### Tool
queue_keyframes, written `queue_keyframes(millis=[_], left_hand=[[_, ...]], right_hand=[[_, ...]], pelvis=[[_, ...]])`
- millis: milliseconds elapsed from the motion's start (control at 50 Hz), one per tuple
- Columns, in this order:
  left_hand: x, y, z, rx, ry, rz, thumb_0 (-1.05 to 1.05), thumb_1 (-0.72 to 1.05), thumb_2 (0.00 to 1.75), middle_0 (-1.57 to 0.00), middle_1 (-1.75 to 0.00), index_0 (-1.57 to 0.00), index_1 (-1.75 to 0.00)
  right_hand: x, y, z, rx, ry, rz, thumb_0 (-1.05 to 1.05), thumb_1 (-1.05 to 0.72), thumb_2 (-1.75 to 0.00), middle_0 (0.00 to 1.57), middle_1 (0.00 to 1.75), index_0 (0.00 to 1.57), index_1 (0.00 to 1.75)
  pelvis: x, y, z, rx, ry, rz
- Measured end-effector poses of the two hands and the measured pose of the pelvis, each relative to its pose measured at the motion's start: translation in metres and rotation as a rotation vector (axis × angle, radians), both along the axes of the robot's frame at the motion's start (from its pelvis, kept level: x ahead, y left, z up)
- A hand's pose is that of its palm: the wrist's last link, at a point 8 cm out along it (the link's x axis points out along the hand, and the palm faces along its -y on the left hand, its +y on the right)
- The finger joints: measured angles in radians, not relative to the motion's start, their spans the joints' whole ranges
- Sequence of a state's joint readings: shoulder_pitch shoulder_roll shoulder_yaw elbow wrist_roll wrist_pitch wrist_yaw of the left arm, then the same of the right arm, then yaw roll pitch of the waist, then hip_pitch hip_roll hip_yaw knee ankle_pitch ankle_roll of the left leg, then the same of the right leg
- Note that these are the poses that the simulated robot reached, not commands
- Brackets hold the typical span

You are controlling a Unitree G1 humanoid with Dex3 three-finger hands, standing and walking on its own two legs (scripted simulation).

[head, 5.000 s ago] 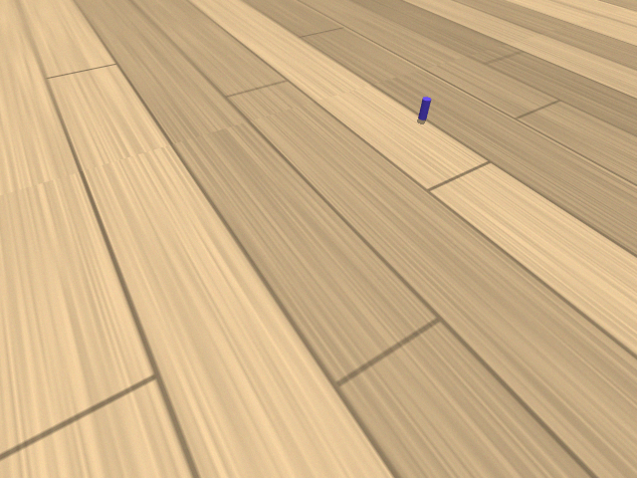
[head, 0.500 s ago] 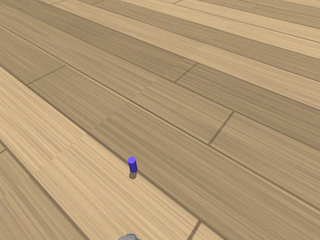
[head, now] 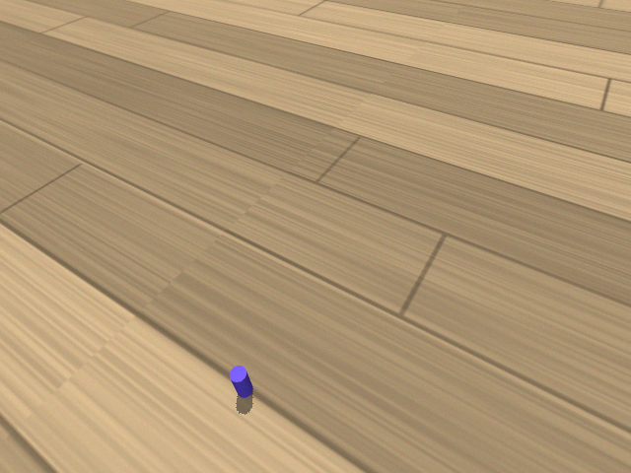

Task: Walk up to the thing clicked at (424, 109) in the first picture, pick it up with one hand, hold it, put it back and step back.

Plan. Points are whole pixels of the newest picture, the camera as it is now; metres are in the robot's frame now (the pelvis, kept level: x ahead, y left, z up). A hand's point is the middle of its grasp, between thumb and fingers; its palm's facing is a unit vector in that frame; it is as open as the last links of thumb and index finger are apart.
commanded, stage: walk up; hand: left
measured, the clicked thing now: (241, 382) +0.53 +0.24 -0.69
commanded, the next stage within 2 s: stand in 1.60 s
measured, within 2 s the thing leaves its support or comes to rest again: neither
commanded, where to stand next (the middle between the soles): +0.15 +0.01 m, yaw +1 degrees
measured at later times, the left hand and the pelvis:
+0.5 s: hand out of the picture +0.13 +0.28 -0.16, palm faces +0.00 -0.94 -0.34, open 7.4 cm; pelvis +0.06 +0.02 +0.00, yaw +2 degrees
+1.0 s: hand out of the picture +0.14 +0.28 -0.13, palm faces +0.03 -0.94 -0.34, open 7.4 cm; pelvis +0.08 +0.02 +0.02, yaw +2 degrees
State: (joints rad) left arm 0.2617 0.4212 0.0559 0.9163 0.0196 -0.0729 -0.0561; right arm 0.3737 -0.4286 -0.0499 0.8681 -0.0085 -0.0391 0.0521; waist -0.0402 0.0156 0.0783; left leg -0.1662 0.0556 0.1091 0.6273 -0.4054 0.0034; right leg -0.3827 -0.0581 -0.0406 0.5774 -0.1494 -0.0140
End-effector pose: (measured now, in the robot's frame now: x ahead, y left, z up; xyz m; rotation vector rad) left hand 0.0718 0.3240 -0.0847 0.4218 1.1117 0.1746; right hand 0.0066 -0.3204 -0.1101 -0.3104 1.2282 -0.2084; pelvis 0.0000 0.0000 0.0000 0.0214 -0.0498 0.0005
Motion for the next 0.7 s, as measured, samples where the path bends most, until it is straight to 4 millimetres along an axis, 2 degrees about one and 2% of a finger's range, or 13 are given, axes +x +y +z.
queue_keyframes(millis=[40, 100, 180, 240, 340, 440, 540, 700], left_hand=[[0.016, -0.006, 0.002, 0.019, -0.032, 0.007, 0.01, 0.90, 0.90, -0.20, -0.30, -0.20, -0.30], [0.030, -0.013, 0.008, 0.020, -0.056, 0.018, 0.01, 0.90, 0.90, -0.20, -0.30, -0.20, -0.30], [0.040, -0.016, 0.012, 0.021, -0.051, 0.022, 0.01, 0.90, 0.90, -0.21, -0.30, -0.20, -0.30], [0.044, -0.012, 0.006, 0.018, -0.035, 0.029, 0.01, 0.90, 0.90, -0.21, -0.30, -0.20, -0.30], [0.055, 0.001, -0.021, -0.013, -0.008, 0.059, 0.01, 0.90, 0.90, -0.21, -0.30, -0.20, -0.30], [0.058, 0.002, -0.035, -0.061, 0.027, 0.093, 0.01, 0.90, 0.90, -0.20, -0.30, -0.20, -0.30], [0.052, 0.000, -0.037, -0.088, 0.076, 0.111, 0.01, 0.90, 0.90, -0.20, -0.30, -0.20, -0.30], [0.048, 0.002, -0.027, -0.087, 0.111, 0.149, 0.01, 0.90, 0.90, -0.21, -0.30, -0.20, -0.30]], right_hand=[[0.015, -0.003, -0.009, 0.005, 0.016, 0.002, 0.00, -0.91, -0.90, 0.20, 0.30, 0.20, 0.30], [0.043, -0.002, -0.013, 0.015, 0.019, 0.019, 0.00, -0.91, -0.90, 0.20, 0.30, 0.20, 0.30], [0.078, 0.002, -0.010, 0.020, -0.010, 0.049, 0.00, -0.91, -0.90, 0.20, 0.30, 0.20, 0.30], [0.097, 0.006, -0.008, 0.010, -0.018, 0.057, 0.00, -0.91, -0.90, 0.20, 0.30, 0.20, 0.30], [0.116, 0.014, -0.008, -0.036, -0.030, 0.053, 0.00, -0.91, -0.90, 0.20, 0.30, 0.20, 0.30], [0.131, 0.028, 0.000, -0.042, -0.028, 0.060, 0.00, -0.91, -0.90, 0.20, 0.30, 0.20, 0.30], [0.155, 0.041, 0.008, -0.025, -0.044, 0.081, 0.00, -0.91, -0.90, 0.20, 0.30, 0.20, 0.30], [0.189, 0.056, 0.014, 0.006, -0.073, 0.107, 0.00, -0.91, -0.90, 0.20, 0.30, 0.20, 0.30]], pelvis=[[0.010, -0.006, -0.003, -0.014, -0.006, 0.002], [0.021, -0.008, 0.000, -0.009, -0.006, 0.005], [0.033, -0.006, 0.005, -0.011, 0.000, 0.011], [0.041, -0.003, 0.004, -0.014, 0.004, 0.013], [0.051, 0.011, -0.009, -0.012, 0.000, 0.023], [0.059, 0.017, -0.006, -0.031, -0.001, 0.028], [0.066, 0.020, 0.002, -0.037, 0.006, 0.032], [0.074, 0.022, 0.013, -0.036, 0.005, 0.037]])
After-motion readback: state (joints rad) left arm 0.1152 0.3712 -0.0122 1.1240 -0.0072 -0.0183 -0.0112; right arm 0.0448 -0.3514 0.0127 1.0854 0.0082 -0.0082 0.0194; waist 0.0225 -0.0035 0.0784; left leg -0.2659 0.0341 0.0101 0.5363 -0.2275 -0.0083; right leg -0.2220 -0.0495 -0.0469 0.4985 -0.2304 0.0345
